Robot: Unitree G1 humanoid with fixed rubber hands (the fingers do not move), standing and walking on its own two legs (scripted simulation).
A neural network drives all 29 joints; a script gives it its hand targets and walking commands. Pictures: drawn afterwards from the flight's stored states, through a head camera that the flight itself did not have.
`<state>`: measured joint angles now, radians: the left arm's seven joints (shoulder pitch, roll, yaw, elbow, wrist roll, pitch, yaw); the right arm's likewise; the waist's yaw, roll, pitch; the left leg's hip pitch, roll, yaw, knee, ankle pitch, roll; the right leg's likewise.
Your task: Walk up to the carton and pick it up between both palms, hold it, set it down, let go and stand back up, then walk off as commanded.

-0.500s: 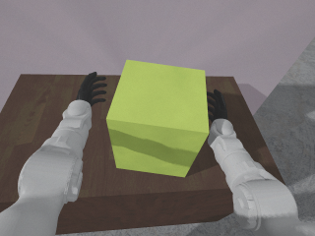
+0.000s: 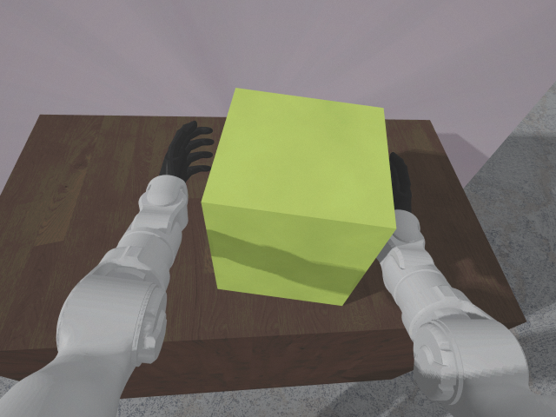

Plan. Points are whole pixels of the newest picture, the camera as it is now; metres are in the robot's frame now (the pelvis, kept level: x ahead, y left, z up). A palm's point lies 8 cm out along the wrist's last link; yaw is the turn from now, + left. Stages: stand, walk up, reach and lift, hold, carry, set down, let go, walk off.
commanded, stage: reach and lift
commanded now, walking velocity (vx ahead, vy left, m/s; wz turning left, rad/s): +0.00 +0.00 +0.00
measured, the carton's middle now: (293, 206) +0.43 -0.04 +0.03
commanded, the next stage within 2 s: none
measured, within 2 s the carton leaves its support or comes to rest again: leaves its support in 1.62 s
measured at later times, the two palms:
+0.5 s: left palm (184, 184) +0.45 +0.12 +0.07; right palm (391, 219) +0.38 -0.18 +0.05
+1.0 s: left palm (184, 187) +0.45 +0.12 +0.07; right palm (392, 220) +0.38 -0.18 +0.05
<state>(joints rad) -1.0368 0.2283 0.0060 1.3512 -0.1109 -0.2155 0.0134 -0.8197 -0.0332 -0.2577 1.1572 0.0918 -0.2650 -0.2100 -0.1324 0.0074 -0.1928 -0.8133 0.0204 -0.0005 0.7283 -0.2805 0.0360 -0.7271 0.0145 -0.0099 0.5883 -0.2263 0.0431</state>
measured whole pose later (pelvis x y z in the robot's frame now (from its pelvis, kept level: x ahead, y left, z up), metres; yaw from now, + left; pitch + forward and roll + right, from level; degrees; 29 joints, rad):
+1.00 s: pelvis +0.02 -0.02 +0.03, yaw +3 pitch +13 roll -3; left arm -0.93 0.08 0.42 1.31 0.38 -0.31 -0.06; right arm -0.62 0.18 -0.72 0.99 -0.44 -0.41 -0.17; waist -0.07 -0.06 -0.07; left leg -0.50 0.02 -0.03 0.47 -0.19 0.01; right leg -0.39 0.02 -0.04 0.31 -0.14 0.01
